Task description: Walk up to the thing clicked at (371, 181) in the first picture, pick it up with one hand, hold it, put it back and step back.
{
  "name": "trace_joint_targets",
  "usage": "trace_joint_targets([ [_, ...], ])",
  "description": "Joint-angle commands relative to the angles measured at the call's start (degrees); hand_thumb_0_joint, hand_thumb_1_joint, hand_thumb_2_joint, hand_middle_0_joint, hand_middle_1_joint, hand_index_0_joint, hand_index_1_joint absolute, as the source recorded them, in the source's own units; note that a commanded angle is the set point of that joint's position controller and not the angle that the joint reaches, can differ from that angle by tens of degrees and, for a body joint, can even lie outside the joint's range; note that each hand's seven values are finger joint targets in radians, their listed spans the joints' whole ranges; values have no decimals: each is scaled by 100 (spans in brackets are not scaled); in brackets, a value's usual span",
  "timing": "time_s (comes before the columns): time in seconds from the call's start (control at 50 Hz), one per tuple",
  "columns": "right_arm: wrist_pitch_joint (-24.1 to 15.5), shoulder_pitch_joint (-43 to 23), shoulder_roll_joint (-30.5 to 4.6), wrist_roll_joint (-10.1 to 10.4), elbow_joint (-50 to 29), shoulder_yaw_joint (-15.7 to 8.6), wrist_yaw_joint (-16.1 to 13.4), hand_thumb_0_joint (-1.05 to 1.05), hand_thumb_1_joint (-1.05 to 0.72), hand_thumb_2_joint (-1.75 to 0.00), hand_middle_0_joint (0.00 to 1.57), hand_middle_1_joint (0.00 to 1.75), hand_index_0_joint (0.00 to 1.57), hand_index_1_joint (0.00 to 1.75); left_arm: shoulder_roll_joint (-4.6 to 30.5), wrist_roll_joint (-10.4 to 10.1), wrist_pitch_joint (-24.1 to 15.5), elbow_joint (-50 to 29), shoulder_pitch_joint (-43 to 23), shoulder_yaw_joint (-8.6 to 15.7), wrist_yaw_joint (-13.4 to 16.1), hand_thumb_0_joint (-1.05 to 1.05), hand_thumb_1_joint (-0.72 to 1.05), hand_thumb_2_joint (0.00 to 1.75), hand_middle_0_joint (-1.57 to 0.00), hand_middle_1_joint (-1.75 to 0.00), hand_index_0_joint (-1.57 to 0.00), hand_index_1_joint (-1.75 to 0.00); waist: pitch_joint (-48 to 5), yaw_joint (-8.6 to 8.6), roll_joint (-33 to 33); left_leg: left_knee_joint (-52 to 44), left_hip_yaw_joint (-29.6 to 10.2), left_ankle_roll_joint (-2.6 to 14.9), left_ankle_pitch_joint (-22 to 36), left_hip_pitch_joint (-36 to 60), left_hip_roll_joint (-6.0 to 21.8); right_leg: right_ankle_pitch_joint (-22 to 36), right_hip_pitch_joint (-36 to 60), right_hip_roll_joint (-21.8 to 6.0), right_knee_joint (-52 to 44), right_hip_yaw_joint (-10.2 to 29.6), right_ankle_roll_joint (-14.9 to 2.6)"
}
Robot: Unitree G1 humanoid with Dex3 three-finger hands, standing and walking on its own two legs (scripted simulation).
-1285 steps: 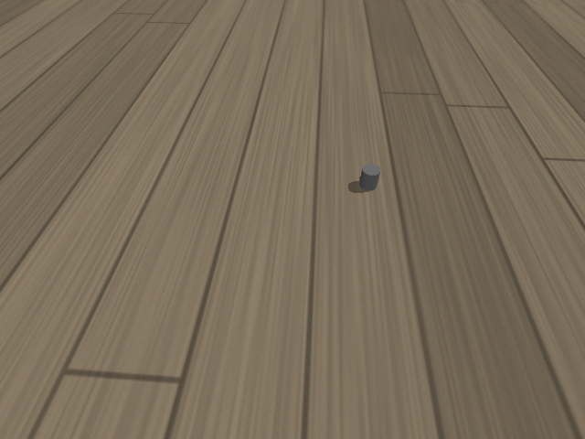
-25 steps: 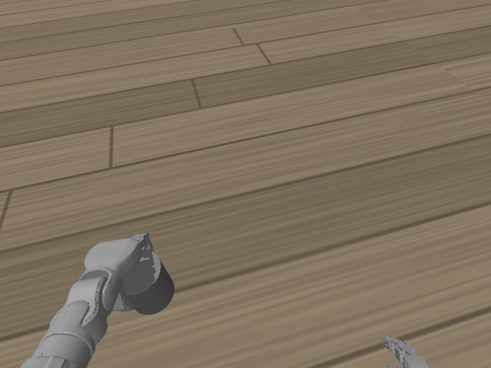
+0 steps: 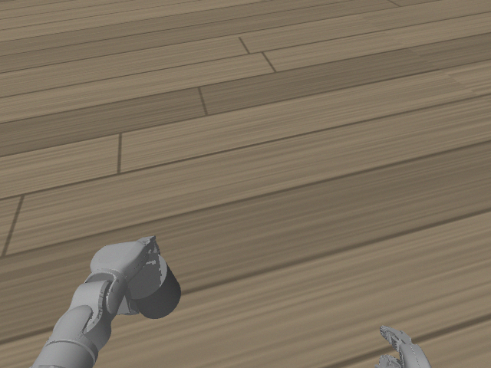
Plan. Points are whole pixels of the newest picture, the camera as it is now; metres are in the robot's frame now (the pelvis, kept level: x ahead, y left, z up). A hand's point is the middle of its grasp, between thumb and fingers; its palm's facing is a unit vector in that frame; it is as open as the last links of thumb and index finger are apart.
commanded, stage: hold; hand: left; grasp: from above
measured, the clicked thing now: (143, 285) +0.31 +0.22 -0.08
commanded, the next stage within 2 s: crouch in 0.94 s
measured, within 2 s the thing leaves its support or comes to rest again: neither
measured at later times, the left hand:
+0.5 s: hand (123, 282) +0.29 +0.23 -0.01, palm faces -0.43 -0.06 -0.90, open 11.6 cm
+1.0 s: hand (126, 283) +0.29 +0.22 -0.02, palm faces -0.45 -0.06 -0.89, open 11.5 cm
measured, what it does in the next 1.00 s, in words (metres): stands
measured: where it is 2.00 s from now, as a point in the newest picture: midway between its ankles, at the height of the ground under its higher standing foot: outside the picture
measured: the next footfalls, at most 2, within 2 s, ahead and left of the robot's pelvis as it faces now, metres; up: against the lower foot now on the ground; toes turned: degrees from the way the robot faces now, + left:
none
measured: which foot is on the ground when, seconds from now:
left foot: down 0.00-1.00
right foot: down 0.00-1.00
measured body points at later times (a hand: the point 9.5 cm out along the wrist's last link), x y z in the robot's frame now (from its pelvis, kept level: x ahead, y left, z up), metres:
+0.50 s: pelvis +0.00 +0.00 +0.01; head +0.00 -0.02 +0.45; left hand +0.31 +0.23 +0.04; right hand +0.16 -0.24 -0.11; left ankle +0.01 +0.15 -0.73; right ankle +0.02 -0.14 -0.73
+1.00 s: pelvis +0.00 +0.00 +0.01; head +0.00 -0.02 +0.46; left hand +0.31 +0.22 +0.04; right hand +0.16 -0.24 -0.10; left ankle +0.01 +0.15 -0.73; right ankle +0.02 -0.14 -0.73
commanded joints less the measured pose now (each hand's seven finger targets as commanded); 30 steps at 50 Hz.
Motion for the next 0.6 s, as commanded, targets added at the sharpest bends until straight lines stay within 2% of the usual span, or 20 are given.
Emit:
trace_joint_targets([
  [0.0,-224,-527,-690,23,-823,-195,-61,0,-91,-90,20,30,20,30,1218,23,-20,-1184,-1907,636,253,0,48,105,-72,-124,-80,-116,-1288,46,-303,-385,121,273,972,701,-357,833,415,278,-716,-155,-101],
  [0.02,-227,-507,-699,20,-807,-192,-60,0,-90,-90,20,30,20,30,1244,16,-20,-1189,-1903,668,255,0,48,105,-72,-125,-80,-116,-1306,23,-247,-410,133,281,902,723,-362,790,429,270,-738,-136,-102],
  [0.04,-221,-569,-694,22,-812,-190,-61,0,-90,-90,20,30,20,30,1261,-7,-10,-1109,-1798,699,244,0,49,104,-72,-124,-80,-116,-1206,79,-183,-473,146,264,832,702,-351,683,427,279,-765,-159,-122],
  [0.06,-222,-552,-688,19,-812,-188,-59,0,-91,-90,20,30,20,30,1170,10,-7,-1125,-1845,596,218,0,47,105,-71,-125,-79,-117,-1240,14,-207,-486,126,273,845,741,-339,706,428,286,-756,-155,-118],
  [0.1,-222,-626,-686,29,-840,-181,-66,0,-91,-90,20,30,20,30,1202,37,-4,-1150,-1779,603,195,0,47,104,-70,-126,-78,-117,-1155,77,-221,-530,114,261,816,718,-343,629,445,291,-798,-174,-131],
  [0.12,-223,-567,-692,22,-828,-195,-66,0,-90,-90,20,30,20,30,1244,48,-12,-1195,-1763,668,183,0,46,105,-70,-125,-78,-116,-1272,67,-186,-521,131,279,824,775,-350,675,499,276,-806,-155,-125],
  [0.14,-225,-656,-666,27,-852,-173,-65,0,-91,-90,20,30,20,30,1208,12,-2,-1226,-1758,625,168,0,48,104,-71,-125,-79,-117,-1211,112,-204,-543,120,259,852,740,-347,652,494,289,-811,-183,-128],
  [0.16,-234,-611,-674,27,-842,-171,-63,0,-91,-90,20,30,20,30,1204,-9,-5,-1321,-1862,619,155,0,47,106,-70,-127,-79,-118,-1292,60,-206,-538,121,262,839,800,-344,659,531,293,-811,-164,-127],
  [0.22,-238,-627,-673,26,-829,-180,-75,0,-91,-90,20,30,20,30,1175,29,6,-1328,-1799,564,97,0,46,106,-70,-125,-78,-117,-1354,73,-201,-542,121,258,1067,897,-339,876,574,298,-802,-191,-126],
  [0.24,-234,-618,-685,31,-831,-181,-77,0,-91,-90,20,30,20,30,1212,8,2,-1416,-1831,615,92,0,46,106,-69,-125,-77,-117,-1392,75,-157,-554,138,260,1091,966,-340,911,609,297,-818,-176,-127],
  [0.28,-242,-626,-684,33,-833,-171,-84,0,-91,-90,20,30,20,30,1233,-30,-2,-1427,-1928,605,80,0,45,107,-69,-126,-77,-118,-1325,38,-201,-590,132,268,1079,977,-327,920,603,302,-851,-189,-122],
  [0.34,-244,-670,-651,40,-841,-147,-87,0,-91,-90,20,30,20,30,1169,-22,19,-1314,-1686,606,57,0,45,106,-70,-125,-78,-117,-1231,102,-261,-632,124,272,1026,925,-329,835,619,304,-894,-212,-126],
  [0.38,-239,-701,-664,41,-858,-147,-87,0,-90,-90,20,30,20,30,1250,-55,10,-1487,-1818,635,50,0,47,104,-70,-125,-78,-117,-1233,114,-168,-666,127,254,1045,948,-327,837,640,312,-907,-220,-137],
  [0.46,-235,-708,-667,41,-857,-140,-85,0,-90,-90,20,30,20,30,1172,-2,12,-1272,-1703,561,15,0,45,103,-69,-124,-77,-115,-1089,91,-231,-720,107,257,1006,927,-302,791,620,324,-920,-227,-149],
  [0.48,-228,-684,-660,40,-843,-143,-86,0,-90,-90,20,30,20,30,1212,0,13,-1176,-1641,625,15,0,45,103,-68,-125,-77,-116,-1069,104,-222,-699,133,268,1033,909,-320,839,625,305,-932,-213,-138],
  [0.5,-228,-709,-652,39,-862,-147,-84,0,-91,-90,20,30,20,30,1133,-39,2,-1281,-1711,528,-3,0,44,105,-69,-124,-77,-116,-1142,85,-182,-709,124,258,1115,986,-313,910,626,313,-913,-216,-149],
  [0.54,-224,-673,-668,32,-863,-157,-83,0,-91,-90,20,30,20,30,1243,-23,-32,-1503,-1895,616,2,0,43,103,-67,-125,-75,-117,-1285,87,-138,-687,124,257,1164,1068,-321,957,682,308,-926,-216,-142],
  [0.56,-224,-703,-645,31,-852,-154,-86,0,-91,-90,20,30,20,30,1254,-17,-31,-1422,-1716,653,3,0,43,102,-69,-124,-77,-116,-1277,142,-118,-693,129,256,1205,1077,-326,981,727,304,-935,-220,-144],
  [0.58,-223,-705,-652,22,-864,-158,-88,0,-91,-90,20,30,20,30,1253,-46,-49,-1593,-1791,649,12,0,43,104,-69,-123,-76,-115,-1361,123,-87,-683,137,258,1243,1124,-333,1035,734,301,-936,-211,-137],
])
